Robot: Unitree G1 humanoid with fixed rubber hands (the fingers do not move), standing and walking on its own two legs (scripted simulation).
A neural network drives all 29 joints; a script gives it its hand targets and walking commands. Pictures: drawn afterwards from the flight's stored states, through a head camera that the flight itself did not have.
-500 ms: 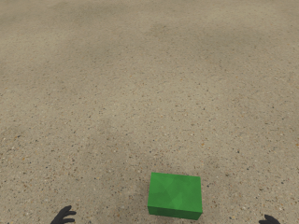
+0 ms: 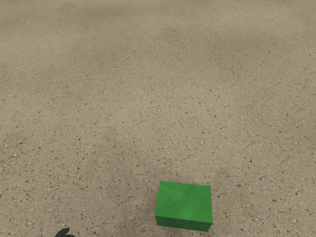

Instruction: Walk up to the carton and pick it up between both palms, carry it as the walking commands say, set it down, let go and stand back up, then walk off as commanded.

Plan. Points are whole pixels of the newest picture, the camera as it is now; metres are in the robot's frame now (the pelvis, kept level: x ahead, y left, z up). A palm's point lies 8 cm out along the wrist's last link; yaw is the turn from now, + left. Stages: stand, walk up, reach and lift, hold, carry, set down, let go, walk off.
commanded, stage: stand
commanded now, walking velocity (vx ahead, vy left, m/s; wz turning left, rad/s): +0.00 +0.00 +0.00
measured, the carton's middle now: (183, 206) +0.41 -0.06 -0.68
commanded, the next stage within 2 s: walk off in 0.56 s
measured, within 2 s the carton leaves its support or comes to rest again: neither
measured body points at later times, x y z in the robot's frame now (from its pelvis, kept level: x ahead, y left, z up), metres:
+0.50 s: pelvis +0.00 +0.00 +0.00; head +0.00 -0.01 +0.45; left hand +0.09 +0.32 -0.11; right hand +0.09 -0.32 -0.12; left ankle -0.06 +0.13 -0.74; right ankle +0.03 -0.12 -0.74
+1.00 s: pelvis +0.00 -0.02 -0.01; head +0.01 -0.02 +0.44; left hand +0.05 +0.29 -0.14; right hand +0.06 -0.33 -0.13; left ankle -0.06 +0.13 -0.74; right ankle +0.03 -0.12 -0.74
